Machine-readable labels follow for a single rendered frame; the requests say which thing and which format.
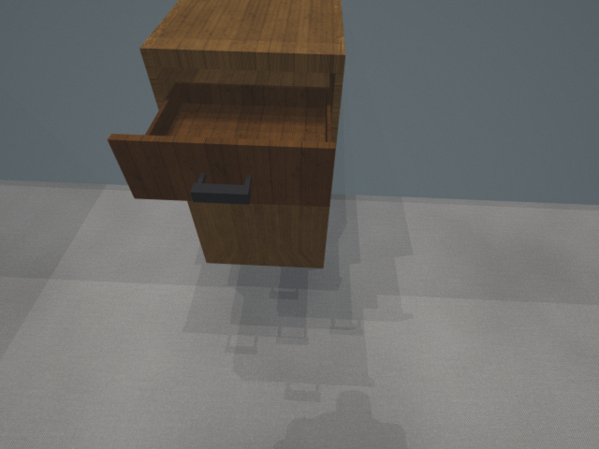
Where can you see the handle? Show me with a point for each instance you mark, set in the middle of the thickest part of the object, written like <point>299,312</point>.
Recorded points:
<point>221,193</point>

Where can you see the drawer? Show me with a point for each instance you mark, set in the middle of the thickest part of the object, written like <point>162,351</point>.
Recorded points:
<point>281,135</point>

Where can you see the cabinet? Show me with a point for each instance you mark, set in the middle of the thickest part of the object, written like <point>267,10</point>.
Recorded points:
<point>256,42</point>

